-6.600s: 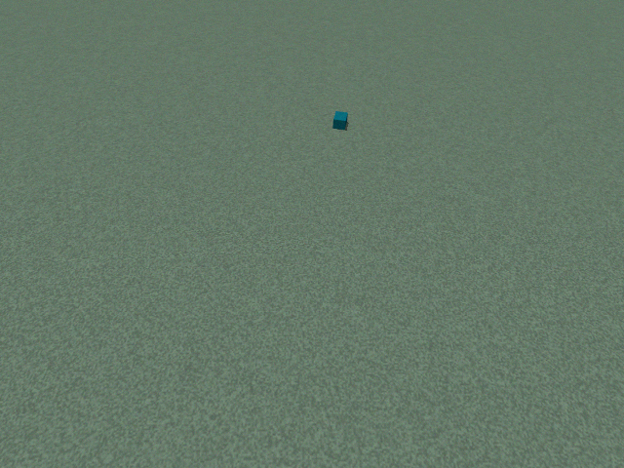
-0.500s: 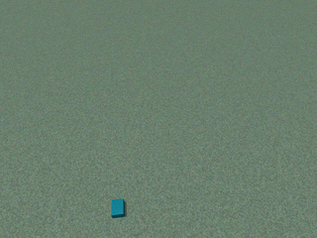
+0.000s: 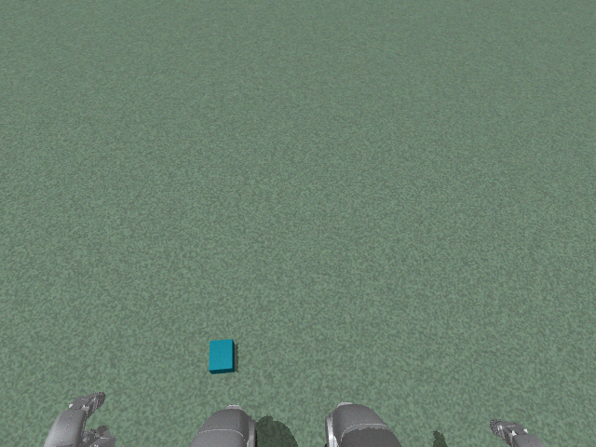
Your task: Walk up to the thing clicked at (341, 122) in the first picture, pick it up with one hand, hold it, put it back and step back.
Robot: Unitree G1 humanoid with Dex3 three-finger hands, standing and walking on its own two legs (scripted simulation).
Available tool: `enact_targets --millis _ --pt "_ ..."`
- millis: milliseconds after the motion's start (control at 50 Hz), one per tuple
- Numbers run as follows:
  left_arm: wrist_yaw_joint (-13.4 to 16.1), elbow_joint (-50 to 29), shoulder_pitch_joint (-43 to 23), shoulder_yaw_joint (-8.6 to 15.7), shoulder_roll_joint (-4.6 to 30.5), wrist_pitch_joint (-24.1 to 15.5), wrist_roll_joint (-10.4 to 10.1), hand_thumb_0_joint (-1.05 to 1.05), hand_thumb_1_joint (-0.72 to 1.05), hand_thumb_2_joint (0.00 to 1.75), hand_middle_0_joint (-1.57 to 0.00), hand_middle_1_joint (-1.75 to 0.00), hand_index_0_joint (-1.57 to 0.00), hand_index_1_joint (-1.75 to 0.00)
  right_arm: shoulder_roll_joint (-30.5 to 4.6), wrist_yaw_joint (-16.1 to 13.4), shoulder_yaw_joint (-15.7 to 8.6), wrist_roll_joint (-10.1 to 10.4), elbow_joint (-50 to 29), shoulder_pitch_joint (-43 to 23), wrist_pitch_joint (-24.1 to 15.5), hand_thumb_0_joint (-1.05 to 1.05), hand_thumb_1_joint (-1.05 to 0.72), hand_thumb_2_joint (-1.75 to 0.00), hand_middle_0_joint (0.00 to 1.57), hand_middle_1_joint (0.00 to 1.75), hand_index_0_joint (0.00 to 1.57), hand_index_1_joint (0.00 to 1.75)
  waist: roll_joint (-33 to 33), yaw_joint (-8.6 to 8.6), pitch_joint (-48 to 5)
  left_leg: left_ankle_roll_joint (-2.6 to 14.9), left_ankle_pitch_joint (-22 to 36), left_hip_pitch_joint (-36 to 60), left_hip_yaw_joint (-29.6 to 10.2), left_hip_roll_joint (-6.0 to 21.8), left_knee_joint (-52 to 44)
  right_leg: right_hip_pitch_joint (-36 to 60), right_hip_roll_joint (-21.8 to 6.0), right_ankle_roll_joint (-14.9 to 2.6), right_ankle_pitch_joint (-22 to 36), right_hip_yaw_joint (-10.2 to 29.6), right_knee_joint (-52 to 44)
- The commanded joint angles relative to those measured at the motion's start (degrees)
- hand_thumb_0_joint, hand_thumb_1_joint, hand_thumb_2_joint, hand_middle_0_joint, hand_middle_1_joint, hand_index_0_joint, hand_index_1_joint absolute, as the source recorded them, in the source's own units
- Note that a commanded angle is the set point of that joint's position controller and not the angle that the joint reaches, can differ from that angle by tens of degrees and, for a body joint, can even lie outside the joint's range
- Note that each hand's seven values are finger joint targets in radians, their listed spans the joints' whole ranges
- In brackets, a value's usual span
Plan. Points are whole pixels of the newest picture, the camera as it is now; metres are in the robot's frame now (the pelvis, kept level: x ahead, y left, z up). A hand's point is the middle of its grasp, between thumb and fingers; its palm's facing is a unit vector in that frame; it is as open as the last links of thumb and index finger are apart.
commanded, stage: walk up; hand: left
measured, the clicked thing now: (222, 356) +0.38 +0.20 -0.72
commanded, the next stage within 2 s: none
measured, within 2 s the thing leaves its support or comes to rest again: neither
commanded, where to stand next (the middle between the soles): -0.02 -0.02 m, yaw -2 degrees
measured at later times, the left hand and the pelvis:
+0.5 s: hand out of the picture +0.03 +0.25 -0.13, palm faces -0.02 -0.92 -0.38, open 7.4 cm; pelvis -0.03 -0.01 +0.01, yaw -1 degrees
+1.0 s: hand out of the picture +0.09 +0.26 -0.13, palm faces -0.01 -0.93 -0.36, open 7.4 cm; pelvis -0.02 +0.00 +0.02, yaw -1 degrees
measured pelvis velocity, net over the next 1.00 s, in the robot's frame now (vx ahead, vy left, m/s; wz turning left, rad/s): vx -0.02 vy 0.00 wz -0.01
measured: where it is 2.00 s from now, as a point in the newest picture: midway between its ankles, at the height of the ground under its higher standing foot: outside the picture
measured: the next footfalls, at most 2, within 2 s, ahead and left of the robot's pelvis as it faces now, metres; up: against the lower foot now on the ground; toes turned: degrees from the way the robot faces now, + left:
right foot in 0.20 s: -0.02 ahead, -0.12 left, +0.00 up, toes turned -1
left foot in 1.82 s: -0.09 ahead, +0.12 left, +0.00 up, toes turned +4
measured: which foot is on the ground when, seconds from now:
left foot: down 0.00-1.00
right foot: up 0.00-0.18, down 0.20-1.00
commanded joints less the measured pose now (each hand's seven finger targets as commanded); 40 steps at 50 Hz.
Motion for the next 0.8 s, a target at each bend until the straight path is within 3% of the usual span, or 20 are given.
enact_targets --millis 0,100,160,180,200,220,260,320,360,400,420,440,460,500,540,560,600,640,700,780 --pt "1.27 -1.91 6.5 3.36 11.54 0.61 -0.35 0.0 0.9 0.9 -0.2 -0.3 -0.2 -0.3 -15.26 -1.76 -4.01 -0.55 -7.55 -2.21 -0.11 0.0 -0.9 -0.9 0.2 0.3 0.2 0.3 10.55 1.29 -15.87 14.42 36.1 5.34 -13.46 15.32 -12.28 -0.73 4.0 -0.65 -6.0 5.06 21.96" --pt "-0.34 -1.61 7.39 3.18 10.12 -1.76 1.3 0.0 0.9 0.9 -0.2 -0.3 -0.2 -0.3 -14.01 -1.14 -3.71 -1.61 -8.0 0.85 -0.63 0.0 -0.9 -0.9 0.2 0.3 0.2 0.3 10.38 -0.6 -18.13 12.97 13.41 12.7 -14.28 13.51 -10.59 1.71 1.32 1.18 -2.53 -0.52 -4.83" --pt "-0.33 1.17 11.27 3.51 9.48 -3.32 2.6 0.0 0.9 0.9 -0.2 -0.3 -0.2 -0.3 -13.24 -0.95 -2.54 -0.78 -7.56 -1.38 -0.08 0.0 -0.9 -0.9 0.2 0.3 0.2 0.3 7.38 2.47 -16.76 9.47 13.26 4.44 -11.77 12.04 -3.52 15.17 1.71 -0.29 8.89 -0.44 -31.03" --pt "-0.11 0.49 9.67 3.99 12.4 -4.17 3.71 0.0 0.9 0.9 -0.2 -0.3 -0.2 -0.3 -10.52 -0.77 -1.53 -0.13 -7.56 -0.33 -0.06 0.0 -0.9 -0.9 0.2 0.3 0.2 0.3 0.21 1.67 -13.75 5.69 7.94 -2.33 -8.94 8.21 1.45 16.38 -3.24 -1.81 7.64 9.85 -34.82" --pt "0.01 -1.25 6.42 4.82 17.33 -4.63 4.04 0.0 0.9 0.9 -0.2 -0.3 -0.2 -0.3 -7.76 -0.47 -0.59 0.34 -8.66 -3.36 -0.47 0.0 -0.9 -0.9 0.2 0.3 0.2 0.3 -9.51 2.42 -9.99 1.31 -10.21 -10.47 -4.94 -0.78 3.29 10.85 -17.09 -7.92 7.91 29.03 -37.45" --pt "-0.28 -2.62 2.31 5.07 20.84 -4.59 4.09 0.0 0.9 0.9 -0.2 -0.3 -0.2 -0.3 -12.12 -1.49 -2.25 0.28 -7.48 -5.04 -0.5 0.0 -0.9 -0.9 0.2 0.3 0.2 0.3 -9.7 2.38 -8.63 0.66 -17.97 -0.93 -8.48 0.14 10.74 -1.69 -22.16 -14.0 14.19 31.44 -35.44" --pt "-0.51 -2.74 -0.32 3.19 12.86 -5.14 2.98 0.0 0.9 0.9 -0.2 -0.3 -0.2 -0.3 -11.03 -0.94 -1.79 1.33 -4.94 -2.58 -1.36 0.0 -0.9 -0.9 0.2 0.3 0.2 0.3 -2.78 -0.2 -7.68 0.68 -13.43 -1.57 -8.05 -1.65 10.51 6.66 -13.99 -10.46 34.36 15.28 -28.58" --pt "-0.81 -1.61 4.28 2.99 12.31 -5.38 2.95 0.0 0.9 0.9 -0.2 -0.3 -0.2 -0.3 -9.19 -0.78 -0.54 0.68 -3.89 -1.96 -3.08 0.0 -0.9 -0.9 0.2 0.3 0.2 0.3 -9.55 1.1 -12.63 0.63 -5.67 2.56 -1.25 -0.83 -2.47 15.5 -9.41 -6.2 43.66 8.69 -25.26" --pt "-1.2 -2.04 4.56 2.99 12.89 -4.8 2.62 0.0 0.9 0.9 -0.2 -0.3 -0.2 -0.3 -9.19 -0.69 -0.75 -0.14 -2.7 -0.69 -3.69 0.0 -0.9 -0.9 0.2 0.3 0.2 0.3 -8.43 0.74 -13.28 1.09 2.17 9.26 -0.15 -1.34 -12.2 13.72 -8.42 -4.94 38.66 7.35 -23.34" --pt "-1.52 -3.03 4.7 2.24 10.7 -4.64 2.1 0.0 0.9 0.9 -0.2 -0.3 -0.2 -0.3 -12.09 -1.03 -1.96 -1.06 -1.84 2.59 -4.69 0.0 -0.9 -0.9 0.2 0.3 0.2 0.3 -2.3 -0.67 -16.47 4.76 14.11 21.8 -10.53 5.6 -17.39 5.21 -5.5 -1.81 30.64 4.8 -17.14" --pt "-1.49 -1.78 7.04 2.2 9.41 -4.3 1.51 0.0 0.9 0.9 -0.2 -0.3 -0.2 -0.3 -15.43 -0.86 -2.63 -0.59 -2.01 1.48 -4.87 0.0 -0.9 -0.9 0.2 0.3 0.2 0.3 4.64 0.83 -17.22 10.59 7.82 21.44 -20.47 13.17 -16.27 1.26 -0.06 -0.33 10.02 0.94 -14.5" --pt "-1.23 -0.82 6.88 2.28 10.3 -4.14 2.03 0.0 0.9 0.9 -0.2 -0.3 -0.2 -0.3 -15.95 -0.49 -2.87 -0.1 -2.13 1.3 -4.77 0.0 -0.9 -0.9 0.2 0.3 0.2 0.3 6.17 0.7 -16.09 13.31 0.48 16.86 -22.62 16.17 -18.11 4.33 -0.28 -0.96 0.59 -0.48 -15.19" --pt "-1.34 -0.34 7.27 2.24 10.38 -4.55 2.44 0.0 0.9 0.9 -0.2 -0.3 -0.2 -0.3 -15.11 -0.24 -2.26 -0.11 -2.37 0.05 -4.65 0.0 -0.9 -0.9 0.2 0.3 0.2 0.3 5.87 1.27 -15.51 12.45 0.06 14.83 -21.0 14.99 -17.89 6.06 -0.49 -1.4 0.63 0.58 -18.63" --pt "-1.52 0.92 8.75 2.46 10.82 -5.41 2.76 0.0 0.9 0.9 -0.2 -0.3 -0.2 -0.3 -12.61 -0.1 -0.97 0.12 -3.05 -3.23 -4.04 0.0 -0.9 -0.9 0.2 0.3 0.2 0.3 4.46 2.68 -11.74 6.93 -0.11 6.77 -12.91 8.4 -14.29 11.29 -2.21 -2.52 6.09 4.21 -28.23" --pt "-1.49 1.37 8.88 3.4 15.17 -6.07 2.96 0.0 0.9 0.9 -0.2 -0.3 -0.2 -0.3 -9.91 0.2 -0.04 0.29 -2.59 -4.63 -3.68 0.0 -0.9 -0.9 0.2 0.3 0.2 0.3 -0.77 2.78 -7.07 1.63 -3.98 -1.88 -3.76 -0.52 -5.39 13.5 -10.64 -6.87 2.45 17.23 -36.51" --pt "-1.5 1.36 7.72 3.54 16.5 -6.04 2.88 0.0 0.9 0.9 -0.2 -0.3 -0.2 -0.3 -9.87 0.03 0.01 0.22 -1.91 -3.42 -3.63 0.0 -0.9 -0.9 0.2 0.3 0.2 0.3 -1.4 2.04 -5.16 1.03 -7.3 -1.51 -2.29 -1.01 -4.39 11.45 -14.61 -9.54 3.77 19.39 -36.69" --pt "-1.51 0.67 4.83 3.21 14.97 -5.83 2.47 0.0 0.9 0.9 -0.2 -0.3 -0.2 -0.3 -9.97 0.0 -0.01 0.24 -0.54 -0.9 -4.17 0.0 -0.9 -0.9 0.2 0.3 0.2 0.3 -2.32 0.66 -4.56 1.19 -5.31 2.78 -2.72 0.45 -7.43 9.25 -13.85 -9.39 10.43 15.34 -35.66" --pt "-1.63 0.68 2.63 2.4 13.1 -5.65 2.32 0.0 0.9 0.9 -0.2 -0.3 -0.2 -0.3 -9.84 -0.03 -0.1 0.14 0.66 0.75 -4.94 0.0 -0.9 -0.9 0.2 0.3 0.2 0.3 -3.0 -0.59 -7.46 1.86 8.93 11.48 -5.14 1.9 -13.38 7.27 -9.06 -5.14 23.04 8.32 -31.64" --pt "-1.51 2.06 4.09 2.22 11.93 -5.41 1.64 0.0 0.9 0.9 -0.2 -0.3 -0.2 -0.3 -12.19 -0.12 -0.43 0.31 0.93 0.62 -5.32 0.0 -0.9 -0.9 0.2 0.3 0.2 0.3 -0.4 1.03 -11.27 5.17 21.71 14.5 -9.86 6.6 -12.07 10.69 -3.32 -1.25 24.94 2.35 -27.95" --pt "-1.47 2.83 3.49 2.0 11.91 -5.0 1.65 0.0 0.9 0.9 -0.2 -0.3 -0.2 -0.3 -12.75 -0.46 -0.62 0.4 0.99 -0.78 -4.68 0.0 -0.9 -0.9 0.2 0.3 0.2 0.3 3.83 1.29 -12.89 5.11 16.14 11.79 -9.2 6.26 -13.55 14.64 -3.19 -2.56 21.23 2.19 -27.56"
